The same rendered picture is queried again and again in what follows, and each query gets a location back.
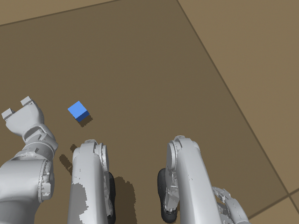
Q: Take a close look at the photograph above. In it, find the left robot arm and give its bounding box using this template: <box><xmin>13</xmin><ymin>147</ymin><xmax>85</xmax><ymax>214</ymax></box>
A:
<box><xmin>0</xmin><ymin>124</ymin><xmax>58</xmax><ymax>224</ymax></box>

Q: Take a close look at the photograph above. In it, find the left robot hand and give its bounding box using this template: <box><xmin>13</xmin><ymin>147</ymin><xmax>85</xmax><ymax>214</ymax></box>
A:
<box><xmin>1</xmin><ymin>96</ymin><xmax>56</xmax><ymax>141</ymax></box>

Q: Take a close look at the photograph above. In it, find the right robot hand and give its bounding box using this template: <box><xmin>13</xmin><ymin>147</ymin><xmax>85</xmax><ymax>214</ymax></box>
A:
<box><xmin>212</xmin><ymin>187</ymin><xmax>249</xmax><ymax>224</ymax></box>

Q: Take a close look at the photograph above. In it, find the right robot foot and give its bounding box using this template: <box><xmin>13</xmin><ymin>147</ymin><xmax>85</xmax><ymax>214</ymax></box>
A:
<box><xmin>157</xmin><ymin>168</ymin><xmax>177</xmax><ymax>223</ymax></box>

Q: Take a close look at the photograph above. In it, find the cube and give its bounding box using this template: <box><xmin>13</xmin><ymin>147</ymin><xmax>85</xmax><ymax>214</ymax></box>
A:
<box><xmin>68</xmin><ymin>101</ymin><xmax>89</xmax><ymax>122</ymax></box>

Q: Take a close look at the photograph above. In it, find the left robot foot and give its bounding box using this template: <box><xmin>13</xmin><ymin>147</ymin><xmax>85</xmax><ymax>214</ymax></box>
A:
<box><xmin>107</xmin><ymin>172</ymin><xmax>116</xmax><ymax>224</ymax></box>

